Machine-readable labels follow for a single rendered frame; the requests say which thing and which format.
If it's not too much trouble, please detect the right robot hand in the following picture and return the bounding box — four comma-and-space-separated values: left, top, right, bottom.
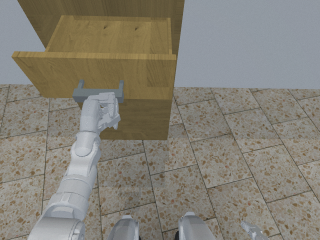
240, 220, 270, 240

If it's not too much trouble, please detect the robot left upper arm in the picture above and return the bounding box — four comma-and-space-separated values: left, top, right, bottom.
30, 216, 86, 240

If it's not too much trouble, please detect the handle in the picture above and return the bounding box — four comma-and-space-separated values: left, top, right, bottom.
72, 79, 124, 103

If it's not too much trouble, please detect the cabinet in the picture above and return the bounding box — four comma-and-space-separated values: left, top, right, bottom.
17, 0, 185, 141

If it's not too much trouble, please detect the drawer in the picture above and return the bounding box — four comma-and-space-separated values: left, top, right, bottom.
11, 15, 176, 100

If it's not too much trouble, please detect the left robot hand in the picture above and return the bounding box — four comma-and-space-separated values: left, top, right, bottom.
80, 92, 121, 135

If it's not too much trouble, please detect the robot left forearm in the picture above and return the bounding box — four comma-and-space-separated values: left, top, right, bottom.
27, 131, 101, 240

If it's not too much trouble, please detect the right robot thigh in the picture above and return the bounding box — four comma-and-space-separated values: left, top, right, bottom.
178, 215, 216, 240

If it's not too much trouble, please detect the robot thigh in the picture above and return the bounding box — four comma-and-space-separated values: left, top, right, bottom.
106, 218, 139, 240
178, 215, 216, 240

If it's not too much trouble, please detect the left robot thigh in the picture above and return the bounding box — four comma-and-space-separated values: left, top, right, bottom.
106, 218, 139, 240

